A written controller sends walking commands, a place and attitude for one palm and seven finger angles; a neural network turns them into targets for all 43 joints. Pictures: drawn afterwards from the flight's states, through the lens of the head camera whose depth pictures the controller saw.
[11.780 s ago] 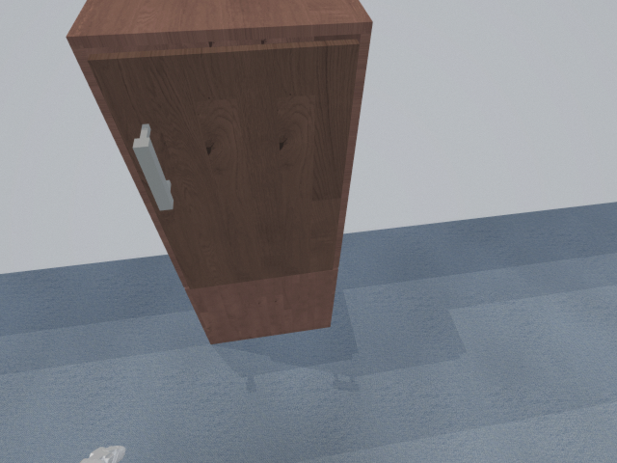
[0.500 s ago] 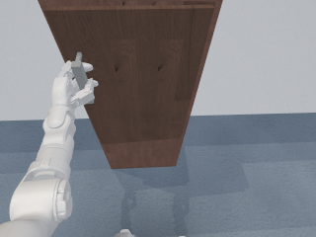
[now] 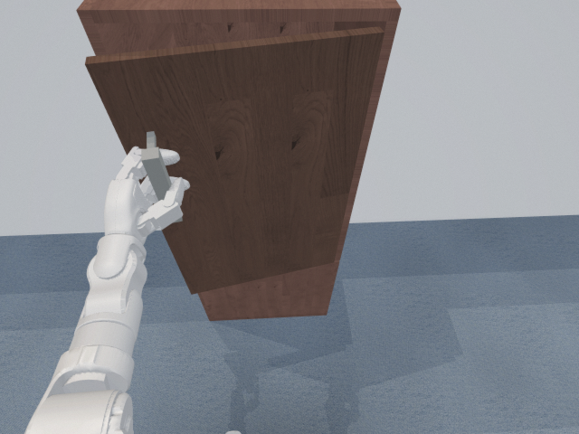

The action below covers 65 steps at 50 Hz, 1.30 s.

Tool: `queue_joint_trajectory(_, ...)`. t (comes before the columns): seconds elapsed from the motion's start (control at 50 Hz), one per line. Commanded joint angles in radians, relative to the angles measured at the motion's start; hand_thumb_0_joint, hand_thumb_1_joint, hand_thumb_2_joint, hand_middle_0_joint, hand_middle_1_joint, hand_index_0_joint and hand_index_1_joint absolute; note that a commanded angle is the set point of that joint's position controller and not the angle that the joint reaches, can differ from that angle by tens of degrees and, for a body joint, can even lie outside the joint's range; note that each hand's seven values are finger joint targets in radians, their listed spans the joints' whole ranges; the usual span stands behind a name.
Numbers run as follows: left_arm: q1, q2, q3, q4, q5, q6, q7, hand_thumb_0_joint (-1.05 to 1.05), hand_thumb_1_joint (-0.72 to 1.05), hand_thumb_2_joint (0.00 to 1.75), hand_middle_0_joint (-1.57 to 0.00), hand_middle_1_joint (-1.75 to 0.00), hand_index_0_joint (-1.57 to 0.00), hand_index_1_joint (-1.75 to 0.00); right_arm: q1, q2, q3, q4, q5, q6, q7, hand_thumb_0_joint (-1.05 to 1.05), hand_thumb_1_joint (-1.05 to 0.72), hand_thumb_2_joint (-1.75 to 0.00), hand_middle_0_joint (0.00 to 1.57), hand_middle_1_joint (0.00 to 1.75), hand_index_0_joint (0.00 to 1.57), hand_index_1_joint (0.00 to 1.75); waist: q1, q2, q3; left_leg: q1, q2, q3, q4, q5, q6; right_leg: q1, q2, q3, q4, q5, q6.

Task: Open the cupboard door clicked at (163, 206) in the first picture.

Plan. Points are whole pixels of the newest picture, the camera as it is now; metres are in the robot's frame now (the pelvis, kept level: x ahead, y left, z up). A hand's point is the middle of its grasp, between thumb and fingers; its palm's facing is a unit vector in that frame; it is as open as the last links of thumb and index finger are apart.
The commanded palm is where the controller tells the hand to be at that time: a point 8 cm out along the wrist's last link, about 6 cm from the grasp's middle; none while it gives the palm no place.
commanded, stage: pull the door open along its arc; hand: left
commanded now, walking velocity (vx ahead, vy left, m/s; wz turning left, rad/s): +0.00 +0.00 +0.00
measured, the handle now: (163, 178) +0.46 +0.19 +0.09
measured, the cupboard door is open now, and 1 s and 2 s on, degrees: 11 43 47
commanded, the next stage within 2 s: open thumb and fingers to let go in 0.60 s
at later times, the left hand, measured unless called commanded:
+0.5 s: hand (250, 289) +0.27 +0.05 +0.11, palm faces +0.28 -0.96 +0.00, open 6.2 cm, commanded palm +0.18 +0.08 +0.10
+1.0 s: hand (256, 291) +0.27 +0.04 +0.10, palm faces +0.42 -0.91 -0.01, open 8.2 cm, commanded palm +0.22 +0.07 +0.10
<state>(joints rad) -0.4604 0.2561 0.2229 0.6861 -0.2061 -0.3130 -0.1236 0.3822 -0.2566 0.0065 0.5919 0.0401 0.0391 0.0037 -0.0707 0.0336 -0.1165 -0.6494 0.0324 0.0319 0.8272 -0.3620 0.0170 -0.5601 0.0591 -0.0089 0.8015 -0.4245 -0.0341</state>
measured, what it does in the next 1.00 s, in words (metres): shifts its weight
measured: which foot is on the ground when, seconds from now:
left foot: down 0.00-1.00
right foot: down 0.00-1.00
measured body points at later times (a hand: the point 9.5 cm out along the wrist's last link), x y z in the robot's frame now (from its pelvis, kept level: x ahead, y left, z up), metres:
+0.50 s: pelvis +0.01 -0.02 +0.01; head +0.00 -0.04 +0.46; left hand +0.25 +0.10 +0.11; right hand +0.24 -0.20 -0.06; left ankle +0.03 +0.11 -0.70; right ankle -0.02 -0.10 -0.70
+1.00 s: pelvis +0.02 -0.06 +0.01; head +0.02 -0.09 +0.46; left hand +0.24 +0.09 +0.11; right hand +0.21 -0.27 -0.09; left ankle +0.03 +0.11 -0.70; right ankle -0.02 -0.10 -0.70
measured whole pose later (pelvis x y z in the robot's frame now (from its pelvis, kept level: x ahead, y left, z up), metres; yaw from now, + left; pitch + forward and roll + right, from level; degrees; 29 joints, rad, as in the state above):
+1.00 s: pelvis +0.02 -0.06 +0.01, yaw +5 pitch +3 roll +2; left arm 0.27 -0.07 -0.24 -0.16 0.03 -0.04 0.50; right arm 0.21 -0.21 0.01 0.54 -0.04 0.08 0.01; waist -0.01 0.05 -0.09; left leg -0.45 0.01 -0.06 0.74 -0.34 -0.02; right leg -0.35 0.05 -0.10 0.76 -0.47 -0.11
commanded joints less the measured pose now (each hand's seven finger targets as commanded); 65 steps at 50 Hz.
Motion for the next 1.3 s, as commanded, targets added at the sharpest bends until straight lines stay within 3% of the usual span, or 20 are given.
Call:
queue_joint_trajectory(0.0, -0.09, 0.074, -0.053, -0.424, -0.008, -0.038, 0.009, 0.0, 0.9, 0.9, -0.4, -1.35, -0.4, -1.35, -0.071, -0.124, -0.054, -0.174, 0.004, -0.07, 0.003, 0.0, -0.9, -0.9, 0.2, 0.3, 0.2, 0.3, 0.056, -0.002, -0.307, 0.304, -0.038, -0.026, -0.082, 0.309, 0.026, 0.102, -0.003, -0.021, -0.098, 0.426, 0.015)
queue_joint_trajectory(0.02, -0.065, 0.008, 0.06, -0.49, -0.078, -0.018, 0.149, 0.0, 0.9, 0.9, -0.4, -1.35, -0.4, -1.35, -0.126, -0.083, -0.048, -0.176, -0.002, -0.083, 0.006, 0.0, -0.9, -0.9, 0.2, 0.3, 0.2, 0.3, 0.142, -0.024, -0.283, 0.261, -0.039, -0.02, -0.094, 0.291, 0.014, 0.115, -0.004, -0.038, -0.111, 0.374, 0.015)
queue_joint_trajectory(0.04, -0.036, -0.086, -0.062, -0.524, -0.039, 0.002, 0.221, 0.0, 0.9, 0.9, -0.4, -1.35, -0.4, -1.35, -0.138, -0.086, -0.041, -0.175, -0.012, -0.093, 0.014, 0.0, -0.9, -0.9, 0.2, 0.3, 0.2, 0.3, 0.089, -0.008, -0.239, 0.276, -0.036, -0.021, -0.101, 0.266, 0.009, 0.088, -0.004, -0.046, -0.109, 0.339, 0.017)
queue_joint_trajectory(0.1, 0.087, -0.145, -0.111, -0.604, 0.044, 0.04, 0.396, 0.0, 0.9, 0.9, -0.4, -1.35, -0.4, -1.35, -0.157, -0.091, -0.044, -0.169, -0.041, -0.098, 0.03, 0.0, -0.9, -0.9, 0.2, 0.3, 0.2, 0.3, 0.085, -0.095, -0.198, 0.259, -0.028, -0.041, -0.1, 0.248, 0.008, 0.079, -0.009, -0.057, -0.103, 0.295, 0.018)
queue_joint_trajectory(0.16, 0.149, -0.267, -0.243, -0.758, 0.144, 0.09, 0.533, 0.0, 0.9, 0.9, -0.4, -1.35, -0.4, -1.35, -0.205, -0.069, -0.043, -0.189, -0.058, -0.082, 0.047, 0.0, -0.9, -0.9, 0.2, 0.3, 0.2, 0.3, 0.083, -0.032, -0.233, 0.297, -0.024, -0.039, -0.099, 0.266, 0.002, 0.084, -0.023, -0.054, -0.086, 0.295, 0.012)
queue_joint_trajectory(0.26, 0.318, -0.398, -0.405, -0.894, 0.286, 0.238, 0.704, 0.0, 0.9, 0.9, -0.4, -1.35, -0.4, -1.35, -0.263, -0.045, -0.037, -0.218, -0.076, -0.018, 0.051, 0.0, -0.9, -0.9, 0.2, 0.3, 0.2, 0.3, 0.068, -0.08, -0.199, 0.306, -0.022, -0.05, -0.103, 0.278, 0.0, 0.133, -0.035, -0.059, -0.112, 0.312, 0.0)
queue_joint_trajectory(0.3, 0.412, -0.432, -0.463, -0.941, 0.322, 0.274, 0.71, 0.0, 0.9, 0.9, -0.4, -1.35, -0.4, -1.35, -0.274, -0.031, -0.036, -0.233, -0.083, -0.001, 0.045, 0.0, -0.9, -0.9, 0.2, 0.3, 0.2, 0.3, 0.061, -0.118, -0.192, 0.319, -0.021, -0.053, -0.091, 0.297, 0.004, 0.153, -0.038, -0.055, -0.124, 0.357, -0.001)
queue_joint_trajectory(0.32, 0.468, -0.443, -0.479, -0.976, 0.32, 0.286, 0.704, 0.0, 0.9, 0.9, -0.4, -1.35, -0.4, -1.35, -0.292, -0.023, -0.032, -0.241, -0.081, 0.01, 0.041, 0.0, -0.9, -0.9, 0.2, 0.3, 0.2, 0.3, 0.069, -0.096, -0.199, 0.329, -0.022, -0.046, -0.095, 0.303, 0.003, 0.173, -0.043, -0.05, -0.129, 0.384, -0.002)
queue_joint_trajectory(0.42, 0.714, -0.481, -0.529, -1.104, 0.247, 0.321, 0.656, 0.0, 0.9, 0.9, -0.4, -1.35, -0.4, -1.35, -0.372, 0.003, -0.005, -0.251, -0.064, 0.036, 0.043, 0.0, -0.9, -0.9, 0.2, 0.3, 0.2, 0.3, 0.093, -0.078, -0.132, 0.346, -0.031, -0.042, -0.097, 0.287, -0.002, 0.233, -0.063, -0.036, -0.175, 0.485, 0.009)
queue_joint_trajectory(0.5, 0.917, -0.494, -0.568, -1.229, 0.232, 0.364, 0.62, 0.0, 0.9, 0.9, -0.4, -1.35, -0.4, -1.35, -0.394, 0.013, 0.01, -0.268, -0.056, 0.053, 0.065, 0.0, -0.9, -0.9, 0.2, 0.3, 0.2, 0.3, 0.106, -0.059, -0.102, 0.346, -0.038, -0.039, -0.083, 0.3, -0.007, 0.265, -0.079, -0.024, -0.19, 0.578, 0.014)
queue_joint_trajectory(0.54, 0.86, -0.512, -0.609, -1.249, 0.231, 0.373, 0.61, 0.0, 0.9, 0.9, -0.4, -1.35, -0.4, -1.35, -0.4, 0.008, 0.012, -0.274, -0.055, 0.052, 0.067, 0.0, -0.9, -0.9, 0.2, 0.3, 0.2, 0.3, 0.08, -0.065, -0.071, 0.344, -0.041, -0.044, -0.076, 0.268, -0.004, 0.232, -0.087, -0.014, -0.199, 0.557, 0.021)
queue_joint_trajectory(0.64, 0.696, -0.44, -0.522, -1.136, 0.24, 0.336, 0.63, 0.0, 0.9, 0.9, -0.4, -1.35, -0.4, -1.35, -0.397, -0.003, 0.008, -0.257, -0.068, 0.036, 0.038, 0.0, -0.9, -0.9, 0.2, 0.3, 0.2, 0.3, 0.067, -0.117, -0.025, 0.311, -0.061, -0.056, -0.064, 0.185, -0.001, 0.184, -0.109, 0.042, -0.242, 0.469, 0.043)
queue_joint_trajectory(0.68, 0.549, -0.402, -0.472, -1.075, 0.248, 0.303, 0.656, 0.0, 0.9, 0.9, -0.4, -1.35, -0.4, -1.35, -0.39, -0.003, 0.008, -0.235, -0.074, 0.022, 0.021, 0.0, -0.9, -0.9, 0.2, 0.3, 0.2, 0.3, 0.055, -0.151, -0.021, 0.28, -0.07, -0.067, -0.055, 0.162, 0.002, 0.162, -0.12, 0.066, -0.249, 0.435, 0.054)
queue_joint_trajectory(0.72, 0.574, -0.421, -0.468, -1.054, 0.254, 0.288, 0.674, 0.0, 0.76, 0.84, -0.39, -1.34, -0.39, -1.34, -0.395, 0.0, -0.001, -0.233, -0.079, 0.009, 0.014, 0.0, -0.9, -0.9, 0.2, 0.3, 0.2, 0.3, 0.081, -0.112, -0.066, 0.295, -0.073, -0.062, -0.055, 0.167, 0.001, 0.181, -0.127, 0.075, -0.255, 0.415, 0.047)
queue_joint_trajectory(0.74, 0.567, -0.447, -0.477, -1.035, 0.255, 0.284, 0.681, 0.0, 0.69, 0.81, -0.38, -1.33, -0.38, -1.33, -0.388, 0.003, 0.0, -0.227, -0.08, 0.003, 0.012, 0.0, -0.9, -0.9, 0.2, 0.3, 0.2, 0.3, 0.083, -0.133, -0.079, 0.289, -0.073, -0.066, -0.055, 0.175, 0.001, 0.191, -0.132, 0.077, -0.251, 0.44, 0.051)
queue_joint_trajectory(0.88, 0.615, -0.443, -0.525, -1.071, 0.258, 0.22, 0.626, 0.0, 0.2, 0.6, -0.35, -1.27, -0.35, -1.27, -0.324, -0.012, -0.016, -0.235, -0.073, -0.022, 0.009, 0.0, -0.9, -0.9, 0.2, 0.3, 0.2, 0.3, 0.07, -0.148, -0.127, 0.294, -0.066, -0.07, -0.077, 0.227, 0.008, 0.259, -0.141, 0.078, -0.213, 0.638, 0.067)
queue_joint_trajectory(0.98, 0.601, -0.409, -0.492, -1.053, 0.252, 0.189, 0.621, 0.0, -0.15, 0.45, -0.32, -1.24, -0.32, -1.24, -0.325, -0.013, -0.016, -0.232, -0.073, -0.028, 0.002, 0.0, -0.9, -0.9, 0.2, 0.3, 0.2, 0.3, 0.067, -0.15, -0.094, 0.279, -0.066, -0.072, -0.075, 0.195, 0.008, 0.237, -0.143, 0.097, -0.237, 0.549, 0.065)
queue_joint_trajectory(1.08, 0.54, -0.426, -0.515, -1.046, 0.262, 0.167, 0.634, 0.0, -0.5, 0.3, -0.3, -1.2, -0.3, -1.2, -0.33, -0.014, -0.015, -0.231, -0.075, -0.04, -0.001, 0.0, -0.9, -0.9, 0.2, 0.3, 0.2, 0.3, 0.06, -0.143, -0.092, 0.285, -0.066, -0.077, -0.069, 0.184, 0.012, 0.199, -0.138, 0.09, -0.234, 0.472, 0.059)
queue_joint_trajectory(1.18, 0.552, -0.432, -0.522, -1.054, 0.265, 0.158, 0.636, 0.0, -0.5, 0.3, -0.27, -1.05, -0.27, -1.05, -0.316, -0.011, -0.018, -0.233, -0.074, -0.05, 0.0, 0.0, -0.9, -0.9, 0.2, 0.3, 0.2, 0.3, 0.066, -0.137, -0.142, 0.298, -0.065, -0.072, -0.066, 0.217, 0.013, 0.218, -0.13, 0.065, -0.201, 0.544, 0.058)
queue_joint_trajectory(1.28, 0.55, -0.456, -0.54, -1.039, 0.263, 0.179, 0.638, 0.0, -0.5, 0.3, -0.23, -0.8, -0.23, -0.8, -0.316, -0.012, -0.013, -0.24, -0.071, -0.043, 0.002, 0.0, -0.9, -0.9, 0.2, 0.3, 0.2, 0.3, 0.06, -0.131, -0.121, 0.303, -0.065, -0.066, -0.071, 0.215, 0.014, 0.204, -0.123, 0.044, -0.2, 0.536, 0.057)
